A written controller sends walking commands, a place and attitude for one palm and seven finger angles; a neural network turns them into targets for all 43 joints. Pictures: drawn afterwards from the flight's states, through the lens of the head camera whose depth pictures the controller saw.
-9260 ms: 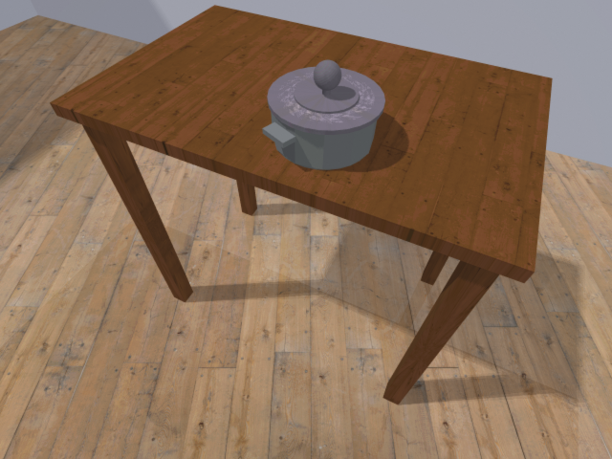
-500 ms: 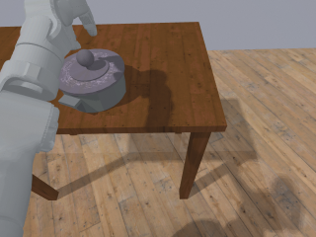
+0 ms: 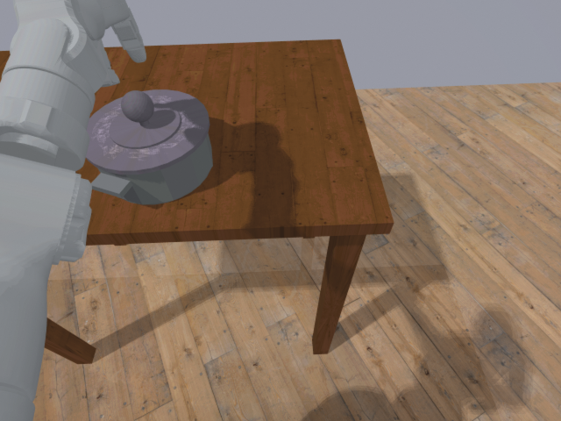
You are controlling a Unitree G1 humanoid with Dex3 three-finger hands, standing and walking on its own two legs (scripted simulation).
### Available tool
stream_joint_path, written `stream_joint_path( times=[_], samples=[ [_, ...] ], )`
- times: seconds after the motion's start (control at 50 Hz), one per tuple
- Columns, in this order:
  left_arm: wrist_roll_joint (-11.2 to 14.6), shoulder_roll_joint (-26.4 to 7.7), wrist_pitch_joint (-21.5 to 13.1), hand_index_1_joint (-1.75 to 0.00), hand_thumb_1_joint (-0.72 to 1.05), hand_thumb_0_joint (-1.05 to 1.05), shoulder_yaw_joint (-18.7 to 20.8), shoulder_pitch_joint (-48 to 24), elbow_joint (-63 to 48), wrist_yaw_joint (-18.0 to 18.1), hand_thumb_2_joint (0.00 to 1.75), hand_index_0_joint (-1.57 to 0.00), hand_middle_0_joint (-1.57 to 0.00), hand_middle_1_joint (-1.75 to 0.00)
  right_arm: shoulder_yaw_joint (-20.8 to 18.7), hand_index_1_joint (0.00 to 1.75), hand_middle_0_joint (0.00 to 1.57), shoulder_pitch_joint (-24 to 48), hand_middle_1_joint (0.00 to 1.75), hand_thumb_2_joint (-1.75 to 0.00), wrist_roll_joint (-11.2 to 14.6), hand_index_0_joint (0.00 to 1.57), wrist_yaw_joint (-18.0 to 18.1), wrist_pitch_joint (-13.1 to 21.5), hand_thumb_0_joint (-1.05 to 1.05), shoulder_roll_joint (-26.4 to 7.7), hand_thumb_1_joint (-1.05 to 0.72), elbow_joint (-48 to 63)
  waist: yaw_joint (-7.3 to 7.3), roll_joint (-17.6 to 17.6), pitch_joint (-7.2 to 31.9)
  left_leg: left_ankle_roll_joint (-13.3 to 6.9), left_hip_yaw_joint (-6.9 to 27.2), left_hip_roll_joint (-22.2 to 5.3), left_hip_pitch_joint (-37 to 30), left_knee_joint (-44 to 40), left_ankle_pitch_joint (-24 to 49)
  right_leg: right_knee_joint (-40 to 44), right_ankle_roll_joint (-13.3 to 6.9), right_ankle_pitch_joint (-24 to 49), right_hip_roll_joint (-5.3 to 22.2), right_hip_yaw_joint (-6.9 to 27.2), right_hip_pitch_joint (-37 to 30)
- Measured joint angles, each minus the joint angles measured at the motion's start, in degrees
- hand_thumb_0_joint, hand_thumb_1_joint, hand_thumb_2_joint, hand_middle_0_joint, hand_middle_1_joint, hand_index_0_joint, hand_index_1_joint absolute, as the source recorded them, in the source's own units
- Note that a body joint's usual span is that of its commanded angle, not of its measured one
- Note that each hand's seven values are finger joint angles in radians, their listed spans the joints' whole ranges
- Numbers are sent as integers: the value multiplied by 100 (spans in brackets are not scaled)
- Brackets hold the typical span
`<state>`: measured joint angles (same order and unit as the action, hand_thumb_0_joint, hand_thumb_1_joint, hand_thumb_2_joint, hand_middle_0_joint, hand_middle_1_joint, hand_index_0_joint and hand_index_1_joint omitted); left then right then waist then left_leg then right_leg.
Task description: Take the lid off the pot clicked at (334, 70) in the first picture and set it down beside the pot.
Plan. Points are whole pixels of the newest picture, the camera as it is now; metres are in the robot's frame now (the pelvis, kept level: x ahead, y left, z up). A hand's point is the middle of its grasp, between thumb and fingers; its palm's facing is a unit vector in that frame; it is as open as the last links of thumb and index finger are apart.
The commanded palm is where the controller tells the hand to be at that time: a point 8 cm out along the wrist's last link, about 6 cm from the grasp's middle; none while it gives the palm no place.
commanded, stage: move the open hand above the knob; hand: left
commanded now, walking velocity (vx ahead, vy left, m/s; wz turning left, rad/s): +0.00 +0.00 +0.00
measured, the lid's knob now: (137, 106) +0.54 +0.17 +0.17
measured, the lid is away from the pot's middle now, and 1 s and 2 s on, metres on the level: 0.00 0.00 0.00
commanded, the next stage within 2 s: lower the open fingers around the knob in 0.56 s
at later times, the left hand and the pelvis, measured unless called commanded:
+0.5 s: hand (112, 62) +0.50 +0.17 +0.26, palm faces -0.28 -0.08 -0.96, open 9.9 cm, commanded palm +0.51 +0.17 +0.32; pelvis +0.00 +0.00 +0.00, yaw +0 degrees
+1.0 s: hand (120, 75) +0.52 +0.17 +0.23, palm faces -0.33 -0.12 -0.93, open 9.9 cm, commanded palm +0.52 +0.18 +0.29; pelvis +0.01 +0.00 +0.00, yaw +0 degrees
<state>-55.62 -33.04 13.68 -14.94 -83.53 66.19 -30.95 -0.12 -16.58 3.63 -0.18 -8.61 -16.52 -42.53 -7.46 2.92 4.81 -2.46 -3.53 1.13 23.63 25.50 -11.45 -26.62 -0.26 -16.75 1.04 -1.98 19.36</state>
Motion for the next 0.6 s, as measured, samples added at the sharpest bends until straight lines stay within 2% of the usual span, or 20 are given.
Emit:
stream_joint_path(
  times=[0.08,0.12,0.18,0.28,0.4,0.6],
  samples=[
    [44,60,-17,-9,-36,0,-227,61,-210,-18,167,-88,-89,-8,-27,30,20,87,30,-90,16,20,6,1,0,-26,-91,49,58,-9,-28,10,53,7,20,17,28,-25,-12,1,4,-53,3],
    [69,123,-67,-9,-36,0,-169,49,-235,-23,167,-88,-89,-8,-18,30,20,145,30,-90,14,20,20,5,0,-32,-91,34,70,-24,-27,15,75,7,25,31,33,-36,-18,0,2,-74,0],
    [121,112,-85,-9,-36,0,-30,-8,-150,-38,167,-88,-89,-8,19,30,20,239,30,-90,22,20,57,-3,0,-34,-91,36,28,-50,-20,22,79,-1,17,42,31,-51,-29,-2,-6,-77,-4],
    [19,99,98,-9,-36,0,-213,-230,202,25,167,-88,-89,-8,50,30,20,283,30,-90,69,20,75,-28,0,-45,-91,24,-13,-72,-33,37,83,-13,65,60,35,-75,-43,-1,-18,-78,46],
    [20,63,-31,-9,-36,0,-157,-115,-32,42,167,-88,-89,-8,24,30,20,159,30,-90,40,20,73,-26,0,-42,-91,-32,0,-41,-26,36,77,-13,119,66,33,-87,-39,-6,-18,-70,105],
    [-58,-98,-1,-9,-36,0,17,-232,288,62,167,-88,-89,-8,64,30,20,9,30,-90,49,20,116,-65,0,-5,-91,-116,-137,-47,-12,35,28,-40,151,108,-52,-77,-37,-39,-42,-14,135]
  ],
)
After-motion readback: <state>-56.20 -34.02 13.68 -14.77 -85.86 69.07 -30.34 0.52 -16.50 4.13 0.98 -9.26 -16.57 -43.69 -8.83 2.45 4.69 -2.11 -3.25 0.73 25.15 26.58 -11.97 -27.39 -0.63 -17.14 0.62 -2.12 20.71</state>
